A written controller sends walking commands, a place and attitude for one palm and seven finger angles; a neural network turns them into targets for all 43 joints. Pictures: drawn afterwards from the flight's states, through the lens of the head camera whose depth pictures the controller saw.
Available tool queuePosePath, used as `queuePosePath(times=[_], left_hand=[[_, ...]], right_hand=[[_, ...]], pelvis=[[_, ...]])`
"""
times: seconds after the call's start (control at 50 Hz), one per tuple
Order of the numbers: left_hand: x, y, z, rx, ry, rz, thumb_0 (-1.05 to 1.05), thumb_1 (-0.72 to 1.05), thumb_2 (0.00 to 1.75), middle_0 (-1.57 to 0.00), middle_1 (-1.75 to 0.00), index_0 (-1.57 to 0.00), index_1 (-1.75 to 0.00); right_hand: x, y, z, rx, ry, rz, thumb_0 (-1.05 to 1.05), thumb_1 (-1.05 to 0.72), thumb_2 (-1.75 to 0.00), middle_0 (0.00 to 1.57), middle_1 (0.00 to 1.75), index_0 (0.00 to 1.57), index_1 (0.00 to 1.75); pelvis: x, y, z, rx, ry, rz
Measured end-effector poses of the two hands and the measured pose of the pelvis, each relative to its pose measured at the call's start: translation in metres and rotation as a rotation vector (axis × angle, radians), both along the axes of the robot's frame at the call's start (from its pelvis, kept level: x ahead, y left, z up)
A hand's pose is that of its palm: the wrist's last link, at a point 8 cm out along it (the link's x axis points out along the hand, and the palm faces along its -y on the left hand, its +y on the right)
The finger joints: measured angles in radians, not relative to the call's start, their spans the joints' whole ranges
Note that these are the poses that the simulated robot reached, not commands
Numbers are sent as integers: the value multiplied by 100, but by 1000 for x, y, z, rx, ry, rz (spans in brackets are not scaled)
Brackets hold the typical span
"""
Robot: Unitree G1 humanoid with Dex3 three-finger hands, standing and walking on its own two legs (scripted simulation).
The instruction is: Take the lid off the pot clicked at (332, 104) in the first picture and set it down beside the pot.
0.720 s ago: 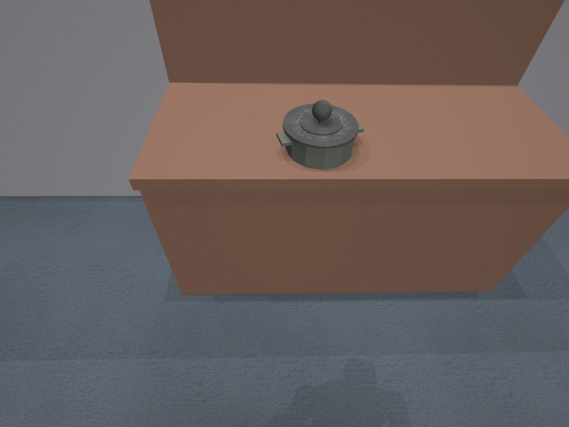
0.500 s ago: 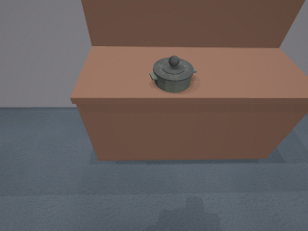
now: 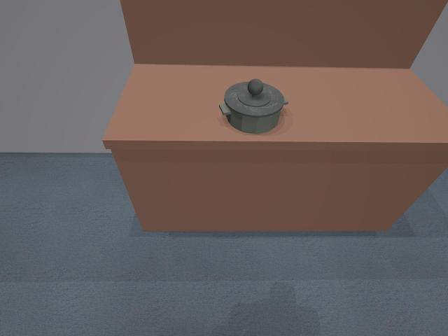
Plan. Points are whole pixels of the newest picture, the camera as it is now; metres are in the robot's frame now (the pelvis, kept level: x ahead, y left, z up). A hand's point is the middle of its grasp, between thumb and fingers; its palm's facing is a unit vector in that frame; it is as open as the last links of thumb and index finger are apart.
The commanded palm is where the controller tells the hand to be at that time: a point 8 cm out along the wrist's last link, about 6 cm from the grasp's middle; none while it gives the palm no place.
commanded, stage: walk to a spot facing it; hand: left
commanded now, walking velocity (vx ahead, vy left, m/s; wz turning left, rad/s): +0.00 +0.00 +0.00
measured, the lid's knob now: (255, 87) +0.84 -0.06 +0.00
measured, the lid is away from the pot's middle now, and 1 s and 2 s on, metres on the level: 0.00 0.00 0.00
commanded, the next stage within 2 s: none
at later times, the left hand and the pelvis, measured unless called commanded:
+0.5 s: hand out of the picture +0.03 +0.17 -0.17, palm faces -0.07 -0.96 -0.26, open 7.4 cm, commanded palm none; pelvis -0.01 -0.02 -0.01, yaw -10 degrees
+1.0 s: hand (156, 334) +0.16 +0.15 -0.16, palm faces -0.46 -0.84 -0.28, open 7.4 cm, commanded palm none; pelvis -0.02 -0.01 -0.01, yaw -30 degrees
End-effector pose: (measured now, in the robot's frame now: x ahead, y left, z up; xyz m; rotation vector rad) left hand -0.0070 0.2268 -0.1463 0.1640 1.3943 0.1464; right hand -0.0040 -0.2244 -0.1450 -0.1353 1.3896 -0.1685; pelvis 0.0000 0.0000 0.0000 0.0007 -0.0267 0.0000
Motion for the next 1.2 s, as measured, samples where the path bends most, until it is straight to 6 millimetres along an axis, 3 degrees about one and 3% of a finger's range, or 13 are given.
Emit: queuePosePath(times=[0.22,0.4,0.54,0.62,0.7,0.8,0.88,1.08,1.14,1.2], left_hand=[[5,-1,-4,0,20,-21,1,90,90,-20,-30,-20,-30],[30,-7,0,62,-34,-74,1,91,90,-20,-30,-20,-30],[43,-12,13,55,-56,-117,1,90,90,-20,-30,-20,-30],[58,-5,13,40,-67,-171,1,90,90,-20,-30,-20,-30],[84,9,4,27,-101,-229,1,90,90,-20,-30,-20,-30],[125,16,7,23,-163,-315,1,90,90,-20,-30,-20,-30],[151,7,16,27,-185,-390,1,91,90,-20,-30,-20,-30],[198,-69,18,41,-252,-621,1,91,90,-20,-30,-20,-30],[200,-86,21,30,-258,-643,1,90,90,-20,-30,-20,-30],[202,-99,21,7,-247,-681,1,90,90,-20,-30,-20,-30]], right_hand=[[1,0,-7,4,-38,-63,0,-91,-90,20,30,20,30],[7,-37,-24,-2,-88,-126,0,-90,-90,20,30,20,30],[41,-59,3,-62,-222,-141,1,-91,-90,20,30,20,30],[57,-60,22,-93,-319,-167,1,-91,-90,20,30,20,30],[57,-54,32,-143,-394,-194,0,-91,-90,20,30,20,30],[19,-42,36,-156,-341,-230,0,-90,-90,20,30,20,30],[-18,-37,29,-142,-274,-299,0,-90,-90,20,30,20,30],[-133,-44,-12,-97,-75,-530,0,-90,-90,20,30,20,30],[-152,-44,-7,-104,-33,-571,1,-91,-90,20,30,20,30],[-157,-42,1,-116,-46,-611,1,-91,-90,20,30,20,30]], pelvis=[[-4,-3,-7,11,7,-67],[-7,-24,-20,22,13,-131],[-12,-22,-6,32,27,-201],[-14,-14,-3,36,38,-260],[-15,0,-9,13,46,-311],[-19,4,-6,17,24,-370],[-20,2,-3,9,24,-430],[-29,-23,-20,0,29,-558],[-29,-26,-15,5,23,-585],[-28,-27,-10,19,20,-624]])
